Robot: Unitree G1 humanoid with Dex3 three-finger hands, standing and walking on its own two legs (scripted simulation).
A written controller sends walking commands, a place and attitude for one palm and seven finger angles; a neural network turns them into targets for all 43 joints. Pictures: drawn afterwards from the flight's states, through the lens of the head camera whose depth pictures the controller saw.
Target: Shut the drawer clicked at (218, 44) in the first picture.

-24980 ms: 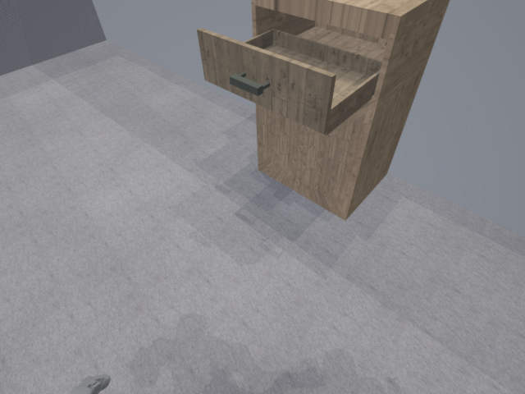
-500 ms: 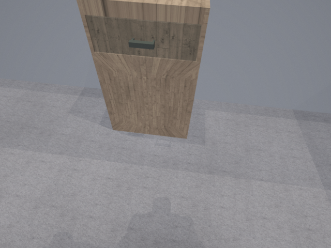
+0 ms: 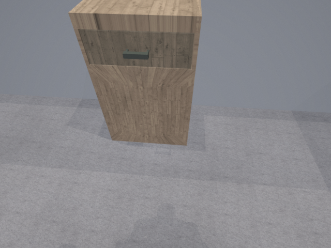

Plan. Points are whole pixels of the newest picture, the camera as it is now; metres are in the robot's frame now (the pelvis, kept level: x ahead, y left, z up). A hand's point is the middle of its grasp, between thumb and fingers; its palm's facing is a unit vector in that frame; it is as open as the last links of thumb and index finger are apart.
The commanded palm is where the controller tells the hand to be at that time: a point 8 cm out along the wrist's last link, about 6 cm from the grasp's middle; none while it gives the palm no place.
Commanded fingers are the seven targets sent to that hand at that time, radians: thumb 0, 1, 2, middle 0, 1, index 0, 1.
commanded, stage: let the arm hang, fingers relaxed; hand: left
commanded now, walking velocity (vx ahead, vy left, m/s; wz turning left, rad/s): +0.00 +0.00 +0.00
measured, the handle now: (136, 53) +0.94 +0.19 -0.01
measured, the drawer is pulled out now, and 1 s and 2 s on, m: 0.00 0.00 0.00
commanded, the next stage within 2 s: look to check the result in 0.06 s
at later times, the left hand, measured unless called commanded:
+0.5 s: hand out of the picture +0.10 +0.20 -0.16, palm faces -0.01 -0.95 -0.30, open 7.4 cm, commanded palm none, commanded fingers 0.00 0.90 0.90 -0.20 -0.30 -0.20 -0.30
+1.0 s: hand out of the picture +0.10 +0.20 -0.16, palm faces -0.02 -0.95 -0.30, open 7.4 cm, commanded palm none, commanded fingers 0.00 0.90 0.90 -0.20 -0.30 -0.20 -0.30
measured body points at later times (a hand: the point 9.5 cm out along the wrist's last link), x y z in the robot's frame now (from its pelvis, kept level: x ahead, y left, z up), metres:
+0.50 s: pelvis +0.03 -0.02 +0.00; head +0.05 -0.03 +0.45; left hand +0.10 +0.25 -0.14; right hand +0.09 -0.28 -0.15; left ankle +0.02 +0.07 -0.74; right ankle +0.03 -0.09 -0.74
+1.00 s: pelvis +0.04 -0.02 +0.00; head +0.05 -0.03 +0.45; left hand +0.11 +0.25 -0.14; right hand +0.07 -0.30 -0.15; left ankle +0.02 +0.07 -0.74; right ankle +0.03 -0.09 -0.74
